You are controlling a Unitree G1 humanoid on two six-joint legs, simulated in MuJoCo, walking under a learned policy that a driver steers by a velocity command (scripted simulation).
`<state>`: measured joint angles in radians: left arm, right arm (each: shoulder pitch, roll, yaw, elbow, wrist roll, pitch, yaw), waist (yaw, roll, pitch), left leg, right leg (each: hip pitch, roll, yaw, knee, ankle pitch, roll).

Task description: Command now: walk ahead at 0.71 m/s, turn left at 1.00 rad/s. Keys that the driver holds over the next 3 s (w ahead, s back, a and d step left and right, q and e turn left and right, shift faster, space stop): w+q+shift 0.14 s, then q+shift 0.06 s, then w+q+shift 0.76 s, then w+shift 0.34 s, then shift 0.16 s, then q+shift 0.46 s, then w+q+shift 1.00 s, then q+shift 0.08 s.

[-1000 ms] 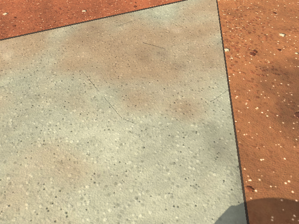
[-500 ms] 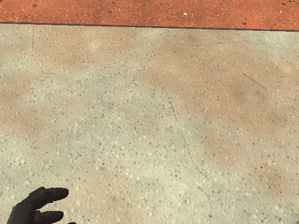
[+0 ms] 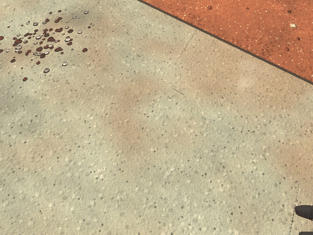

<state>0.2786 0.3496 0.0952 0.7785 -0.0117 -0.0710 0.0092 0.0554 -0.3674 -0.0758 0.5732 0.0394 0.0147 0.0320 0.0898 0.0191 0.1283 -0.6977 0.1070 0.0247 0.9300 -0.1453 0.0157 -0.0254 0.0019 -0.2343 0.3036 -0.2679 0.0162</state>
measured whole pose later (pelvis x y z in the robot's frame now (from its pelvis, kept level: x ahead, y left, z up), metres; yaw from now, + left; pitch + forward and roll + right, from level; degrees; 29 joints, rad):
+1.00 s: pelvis +0.70 +0.26 -0.03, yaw +58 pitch +0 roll -4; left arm 0.45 0.31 0.06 0.85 0.01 -0.08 0.01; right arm 0.02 -0.30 -0.04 0.55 0.04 -0.02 0.06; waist 0.11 0.00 0.07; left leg -0.79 0.09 0.07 0.87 -0.04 0.10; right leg 0.27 0.00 -0.28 0.21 -0.45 0.08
